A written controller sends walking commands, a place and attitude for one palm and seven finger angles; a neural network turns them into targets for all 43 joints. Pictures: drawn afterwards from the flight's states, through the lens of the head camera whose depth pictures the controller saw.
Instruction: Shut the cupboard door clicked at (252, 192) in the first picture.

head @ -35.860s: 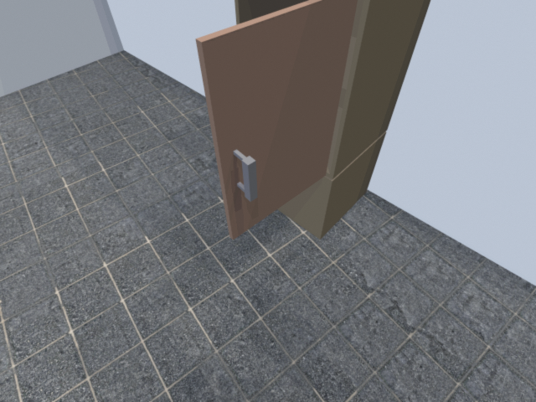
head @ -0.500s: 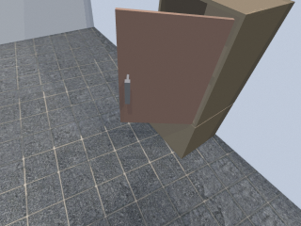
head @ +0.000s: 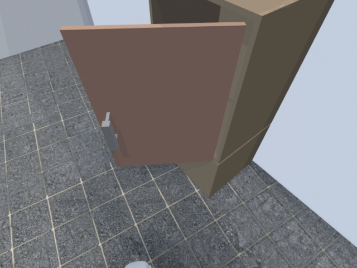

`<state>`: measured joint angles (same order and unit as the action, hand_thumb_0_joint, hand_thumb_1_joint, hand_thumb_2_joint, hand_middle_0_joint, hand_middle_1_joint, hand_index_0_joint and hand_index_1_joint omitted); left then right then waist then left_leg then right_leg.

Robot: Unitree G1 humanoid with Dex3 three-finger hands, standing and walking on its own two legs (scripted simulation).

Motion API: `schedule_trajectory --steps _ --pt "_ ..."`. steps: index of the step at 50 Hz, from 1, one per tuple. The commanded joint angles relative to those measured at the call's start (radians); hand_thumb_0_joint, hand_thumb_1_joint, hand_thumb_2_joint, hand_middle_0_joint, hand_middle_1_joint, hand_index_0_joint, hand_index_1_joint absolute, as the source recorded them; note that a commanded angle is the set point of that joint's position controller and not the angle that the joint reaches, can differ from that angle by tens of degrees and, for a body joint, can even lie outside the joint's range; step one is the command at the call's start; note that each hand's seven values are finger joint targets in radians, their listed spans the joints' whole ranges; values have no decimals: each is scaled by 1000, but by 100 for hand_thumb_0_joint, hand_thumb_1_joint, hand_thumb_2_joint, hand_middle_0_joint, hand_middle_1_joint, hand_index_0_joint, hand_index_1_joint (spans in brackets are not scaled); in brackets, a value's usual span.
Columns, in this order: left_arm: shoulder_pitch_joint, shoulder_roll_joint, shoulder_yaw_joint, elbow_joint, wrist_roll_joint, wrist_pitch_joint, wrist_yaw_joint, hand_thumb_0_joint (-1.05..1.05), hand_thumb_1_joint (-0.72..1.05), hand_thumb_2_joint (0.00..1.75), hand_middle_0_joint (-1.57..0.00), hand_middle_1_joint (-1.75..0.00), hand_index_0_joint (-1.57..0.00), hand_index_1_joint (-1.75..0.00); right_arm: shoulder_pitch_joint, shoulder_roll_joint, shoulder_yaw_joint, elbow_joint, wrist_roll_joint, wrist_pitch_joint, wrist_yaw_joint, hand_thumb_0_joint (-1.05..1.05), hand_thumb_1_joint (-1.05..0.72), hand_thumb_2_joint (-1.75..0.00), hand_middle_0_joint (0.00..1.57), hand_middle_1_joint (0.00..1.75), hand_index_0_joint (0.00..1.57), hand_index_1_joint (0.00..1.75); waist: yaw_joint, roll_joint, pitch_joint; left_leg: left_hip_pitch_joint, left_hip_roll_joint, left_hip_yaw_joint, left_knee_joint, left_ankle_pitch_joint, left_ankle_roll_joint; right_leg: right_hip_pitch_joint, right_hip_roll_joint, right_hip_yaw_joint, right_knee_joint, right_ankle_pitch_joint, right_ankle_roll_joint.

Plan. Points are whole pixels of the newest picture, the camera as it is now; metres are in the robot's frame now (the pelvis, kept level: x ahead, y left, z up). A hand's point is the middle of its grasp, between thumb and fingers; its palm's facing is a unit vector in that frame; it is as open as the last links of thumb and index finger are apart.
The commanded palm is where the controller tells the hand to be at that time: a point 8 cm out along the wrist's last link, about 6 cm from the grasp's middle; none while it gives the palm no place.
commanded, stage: come to a stop and stand still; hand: left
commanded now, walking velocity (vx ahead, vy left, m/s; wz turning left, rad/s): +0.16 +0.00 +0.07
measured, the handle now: (111, 131) +0.52 +0.24 -0.08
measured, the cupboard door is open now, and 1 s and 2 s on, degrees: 55 55 55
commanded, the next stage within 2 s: look again from close up in 1.60 s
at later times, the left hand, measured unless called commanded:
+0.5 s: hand out of the picture +0.07 +0.18 -0.18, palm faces +0.03 -0.97 -0.26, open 7.4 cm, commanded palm none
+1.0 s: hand out of the picture +0.08 +0.20 -0.18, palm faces -0.01 -0.98 -0.18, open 7.3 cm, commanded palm none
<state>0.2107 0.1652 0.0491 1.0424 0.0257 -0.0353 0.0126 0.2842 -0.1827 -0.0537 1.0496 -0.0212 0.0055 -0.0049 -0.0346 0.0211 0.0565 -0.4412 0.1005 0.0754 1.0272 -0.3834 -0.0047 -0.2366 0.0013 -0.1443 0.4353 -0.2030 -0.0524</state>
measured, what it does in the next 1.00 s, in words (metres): steps on the spot: left foot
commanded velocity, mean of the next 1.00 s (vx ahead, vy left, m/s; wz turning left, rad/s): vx -0.09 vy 0.01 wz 0.00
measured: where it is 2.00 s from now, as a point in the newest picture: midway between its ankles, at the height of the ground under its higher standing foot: outside the picture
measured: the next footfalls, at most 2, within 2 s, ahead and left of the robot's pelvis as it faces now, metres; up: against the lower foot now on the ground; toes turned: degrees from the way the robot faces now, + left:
left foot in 0.14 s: +0.13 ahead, +0.09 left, +0.00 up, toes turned +1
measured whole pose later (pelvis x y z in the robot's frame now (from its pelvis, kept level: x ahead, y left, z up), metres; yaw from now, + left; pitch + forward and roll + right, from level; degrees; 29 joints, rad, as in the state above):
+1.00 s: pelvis +0.02 +0.03 -0.01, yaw -1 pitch -1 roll -2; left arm 0.27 0.19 0.00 0.92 0.02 0.02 0.04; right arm 0.32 -0.15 0.00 0.99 -0.02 0.03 0.00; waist -0.02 -0.02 0.03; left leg -0.34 -0.01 0.09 0.53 -0.17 0.08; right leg -0.22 -0.02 -0.11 0.52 -0.28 -0.02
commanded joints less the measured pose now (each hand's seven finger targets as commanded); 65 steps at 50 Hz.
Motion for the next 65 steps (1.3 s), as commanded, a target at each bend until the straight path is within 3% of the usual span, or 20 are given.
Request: schedule_trajectory --steps 1,3,5,6,8,9,10,12,15,21,25,26,27,28,30,31,36,38,49,65 --pt "83 105 9 -8 -1 -27 4 0 90 90 -20 -30 -20 -30 56 4 14 -43 -5 -19 2 0 -90 -90 20 30 20 30 17 -114 -56 18 1 5 -222 26 -16 74 -265 181 -198 271 -149" --pt "100 112 12 5 -3 -27 5 0 90 90 -20 -30 -20 -30 37 8 18 -46 -3 -32 1 0 -90 -90 20 30 20 30 25 -80 -65 64 -21 18 -357 59 -15 112 -265 195 -161 309 -151" --pt "76 90 -1 13 -17 -22 10 0 90 90 -20 -30 -20 -30 66 4 30 -19 1 -37 -8 0 -90 -90 20 30 20 30 3 -58 -69 210 -37 2 -541 249 -25 76 -219 154 -81 369 -97" --pt "80 65 -8 16 -21 -18 15 0 90 90 -20 -30 -20 -30 92 -18 31 -9 3 -46 -12 0 -90 -90 20 30 20 30 -3 -13 -86 324 -2 -49 -611 501 -14 19 -172 122 -26 338 -43" --pt "127 23 -26 17 -24 3 30 0 90 90 -20 -30 -20 -30 66 -98 28 -11 6 -44 -30 0 -90 -90 20 30 20 30 28 113 -84 346 161 -168 -578 928 82 10 -92 95 -22 53 40" --pt "135 23 -29 22 -16 14 36 0 90 90 -20 -30 -20 -30 26 -104 27 -16 6 -31 -35 0 -90 -90 20 30 20 30 33 79 -18 287 157 -143 -588 826 89 29 -86 106 -54 4 42" --pt "137 38 -27 32 -14 25 36 0 90 90 -20 -30 -20 -30 -9 -88 32 -19 13 -27 -42 0 -90 -90 20 30 20 30 40 118 -6 280 130 -148 -611 807 84 35 -99 109 -53 62 45" --pt "137 74 -20 27 -14 36 36 0 90 90 -20 -30 -20 -30 -21 -92 26 -26 22 -17 -49 0 -90 -90 20 30 20 30 37 151 7 296 119 -142 -616 876 85 39 -107 114 -22 138 46" --pt "141 97 -8 10 -14 44 39 0 90 90 -20 -30 -20 -30 -12 -125 5 -41 18 1 -53 0 -90 -90 20 30 20 30 27 89 -96 387 132 -140 -574 948 93 35 -108 110 28 193 39" --pt "141 96 7 -40 -1 60 34 0 90 90 -20 -30 -20 -30 -69 -139 -18 -85 11 23 -46 0 -90 -90 20 30 20 30 39 -14 -149 301 115 -139 -562 591 97 47 -107 155 38 171 12" --pt "94 137 9 -57 0 48 32 0 90 90 -20 -30 -20 -30 -77 -67 -5 -81 11 35 -24 0 -90 -90 20 30 20 30 31 -207 -95 199 -47 -26 -433 138 10 49 -278 282 -81 335 -97" --pt "131 104 -14 -99 11 29 66 0 90 90 -20 -30 -20 -30 -116 -113 -14 -161 8 3 -16 0 -90 -90 20 30 20 30 34 -75 -102 169 -42 5 -394 84 -10 76 -242 339 -30 676 -38" --pt "111 173 7 -126 6 18 70 0 90 90 -20 -30 -20 -30 -86 -76 -1 -177 5 4 -15 0 -90 -90 20 30 20 30 6 -65 -134 116 -64 11 -422 93 -14 190 -285 296 38 875 -38" --pt "124 170 1 -132 -4 9 64 0 90 90 -20 -30 -20 -30 -69 -40 7 -149 7 2 -11 0 -90 -90 20 30 20 30 26 -125 -171 144 -66 8 -445 104 17 196 -265 255 91 869 -43" --pt "127 163 -1 -151 -9 7 60 0 90 90 -20 -30 -20 -30 -52 -56 5 -163 13 7 -7 0 -90 -90 20 30 20 30 29 -246 -147 132 -77 -10 -433 134 28 186 -225 217 78 773 -49" --pt "125 159 -3 -159 -7 12 57 0 90 90 -20 -30 -20 -30 -57 -56 7 -165 14 9 -6 0 -90 -90 20 30 20 30 32 -236 -109 136 -77 -13 -425 115 32 132 -223 223 49 639 -53" --pt "60 165 -15 -189 -7 33 43 0 90 90 -20 -30 -20 -30 -22 -77 15 -143 1 12 3 0 -90 -90 20 30 20 30 10 -22 100 178 -37 -70 -514 99 34 -171 -159 218 -75 -201 -44" --pt "74 159 -17 -191 -7 38 39 0 90 90 -20 -30 -20 -30 -17 -96 20 -143 -3 8 3 0 -90 -90 20 30 20 30 23 36 134 87 -15 -129 -589 27 53 -137 -114 197 -66 -288 -27" --pt "135 113 -23 -164 -9 36 27 0 90 90 -20 -30 -20 -30 19 -120 22 -136 -4 -10 -3 0 -90 -90 20 30 20 30 43 42 -38 52 27 -233 -741 -124 73 24 -73 134 0 -213 0" --pt "224 90 -49 -39 -6 16 28 0 90 90 -20 -30 -20 -30 15 -115 30 -51 11 -20 -5 0 -90 -90 20 30 20 30 31 -29 -5 165 14 -206 -770 -26 67 -17 -103 161 -84 -135 12"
